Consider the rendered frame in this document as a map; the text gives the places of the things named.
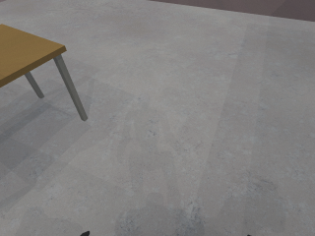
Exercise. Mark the table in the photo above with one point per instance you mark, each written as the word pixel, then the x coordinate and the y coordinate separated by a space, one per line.
pixel 21 52

